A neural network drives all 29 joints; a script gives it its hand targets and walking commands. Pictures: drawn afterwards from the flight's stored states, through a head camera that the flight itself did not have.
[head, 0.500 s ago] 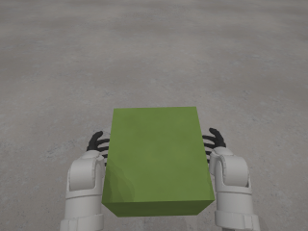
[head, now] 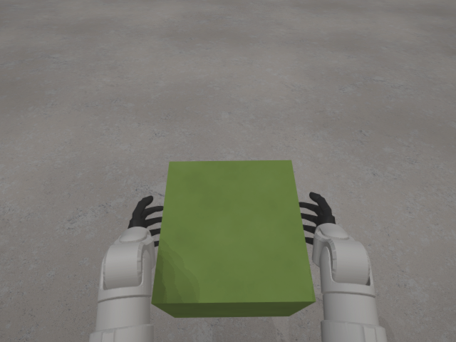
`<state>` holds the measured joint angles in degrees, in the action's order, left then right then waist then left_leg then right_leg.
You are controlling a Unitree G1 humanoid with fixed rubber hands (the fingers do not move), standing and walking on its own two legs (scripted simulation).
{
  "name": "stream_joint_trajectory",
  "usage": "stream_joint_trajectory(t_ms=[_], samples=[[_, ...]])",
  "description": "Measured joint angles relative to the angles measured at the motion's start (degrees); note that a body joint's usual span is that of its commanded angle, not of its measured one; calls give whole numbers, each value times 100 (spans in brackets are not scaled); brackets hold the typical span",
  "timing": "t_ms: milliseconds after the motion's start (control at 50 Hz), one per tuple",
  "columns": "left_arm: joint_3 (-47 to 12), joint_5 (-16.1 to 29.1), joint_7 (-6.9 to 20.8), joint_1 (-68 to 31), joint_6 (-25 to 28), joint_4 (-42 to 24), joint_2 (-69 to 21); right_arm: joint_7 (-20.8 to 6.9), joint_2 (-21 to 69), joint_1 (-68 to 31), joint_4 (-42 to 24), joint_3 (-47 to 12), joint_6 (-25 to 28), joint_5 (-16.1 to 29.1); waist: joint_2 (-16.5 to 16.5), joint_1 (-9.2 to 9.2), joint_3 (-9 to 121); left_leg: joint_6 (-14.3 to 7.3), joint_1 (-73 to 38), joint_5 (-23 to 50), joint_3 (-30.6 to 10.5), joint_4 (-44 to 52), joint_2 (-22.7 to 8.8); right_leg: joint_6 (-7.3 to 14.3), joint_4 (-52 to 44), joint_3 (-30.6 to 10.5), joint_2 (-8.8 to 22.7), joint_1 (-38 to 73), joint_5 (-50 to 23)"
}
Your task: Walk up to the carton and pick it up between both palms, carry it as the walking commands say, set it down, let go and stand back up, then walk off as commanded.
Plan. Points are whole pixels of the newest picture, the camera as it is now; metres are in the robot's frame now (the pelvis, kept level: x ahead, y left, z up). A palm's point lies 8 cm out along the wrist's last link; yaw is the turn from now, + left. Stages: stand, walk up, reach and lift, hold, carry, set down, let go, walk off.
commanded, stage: carry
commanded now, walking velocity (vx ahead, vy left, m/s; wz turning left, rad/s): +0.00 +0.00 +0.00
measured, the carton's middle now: (231, 241) +0.32 +0.00 -0.02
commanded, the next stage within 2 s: hold in 1.66 s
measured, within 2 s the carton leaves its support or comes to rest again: neither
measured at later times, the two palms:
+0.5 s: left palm (137, 237) +0.28 +0.16 +0.05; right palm (321, 230) +0.28 -0.16 +0.06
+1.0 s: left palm (133, 239) +0.28 +0.17 +0.04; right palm (313, 232) +0.29 -0.15 +0.05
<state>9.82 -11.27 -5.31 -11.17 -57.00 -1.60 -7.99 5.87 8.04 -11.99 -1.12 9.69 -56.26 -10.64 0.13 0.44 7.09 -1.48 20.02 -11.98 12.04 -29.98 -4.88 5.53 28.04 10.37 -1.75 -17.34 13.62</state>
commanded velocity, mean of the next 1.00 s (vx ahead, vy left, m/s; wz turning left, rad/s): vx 0.00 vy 0.00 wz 0.00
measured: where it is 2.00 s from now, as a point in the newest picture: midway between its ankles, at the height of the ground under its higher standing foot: outside the picture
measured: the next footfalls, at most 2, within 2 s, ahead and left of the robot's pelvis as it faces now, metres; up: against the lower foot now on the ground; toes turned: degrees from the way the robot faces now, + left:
none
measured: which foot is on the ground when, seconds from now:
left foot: down 0.00-1.00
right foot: down 0.00-1.00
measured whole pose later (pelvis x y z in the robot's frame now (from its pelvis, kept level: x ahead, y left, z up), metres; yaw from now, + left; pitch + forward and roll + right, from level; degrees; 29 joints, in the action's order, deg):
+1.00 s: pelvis +0.01 +0.01 +0.00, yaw +0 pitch +2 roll +0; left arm 10.5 -11.4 -3.8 -9.0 -45.3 4.5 -7.6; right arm 4.1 7.8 -10.1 5.7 9.9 -43.7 -11.6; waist 0.0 0.2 6.4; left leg -2.1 18.6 -12.6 11.9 -29.6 -3.9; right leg 4.6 28.0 10.4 -0.9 -15.9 14.3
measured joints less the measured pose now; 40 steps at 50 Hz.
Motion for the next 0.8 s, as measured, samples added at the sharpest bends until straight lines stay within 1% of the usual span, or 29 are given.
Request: stream_joint_trajectory(t_ms=[40,120,220,260,320,380,440,520,580,640,720,800], samples=[[29,-25,5,26,63,108,10,-31,3,-4,127,9,52,-11,-11,3,10,9,-14,-12,6,5,-7,5,-16,-9,-10,14,6],[97,-73,83,38,353,325,15,-110,-4,33,340,5,353,-70,-30,8,-10,33,-39,-62,-5,-33,-31,5,-28,-5,-32,64,32],[44,64,44,107,477,99,17,-49,-18,115,69,-48,460,44,-14,10,-101,40,-45,-105,-13,-73,-32,12,19,0,-28,69,82],[41,43,67,105,538,121,22,-67,-12,87,123,-28,530,14,-41,25,-88,43,-43,-128,-30,-113,-47,9,15,13,-40,92,90],[76,-48,105,114,701,336,24,-121,-17,120,329,-32,697,-31,-47,33,-5,46,-79,-180,-38,-159,-54,7,32,16,-44,141,120],[28,42,60,256,656,130,45,-77,-40,259,65,-153,595,100,-28,36,-13,45,-144,-207,-40,-171,-47,6,56,16,-36,202,156],[44,18,86,243,645,191,43,-130,-31,213,225,-97,642,49,3,30,33,39,-170,-190,-49,-154,-32,-3,58,27,-23,226,157],[60,-71,120,216,735,475,41,-165,-30,194,459,-57,707,-64,50,-6,86,31,-193,-161,-42,-127,-17,-6,61,24,-9,234,136],[59,-117,158,194,860,707,42,-222,-22,140,768,64,886,-155,23,-6,90,11,-196,-108,-37,-82,5,-19,51,24,11,224,103],[38,-68,143,216,886,662,41,-181,-32,212,693,44,935,-92,-3,-1,15,-6,-164,-66,-45,-65,16,-24,37,36,20,196,65],[12,6,88,266,879,420,45,-117,-35,240,380,-41,838,41,-38,29,-92,-26,-55,-34,-64,-79,8,-19,2,57,11,117,14],[32,-8,89,290,911,420,47,-163,-29,185,425,-41,845,3,-40,17,-109,-41,-84,7,-26,40,37,-41,-80,22,24,115,-34]])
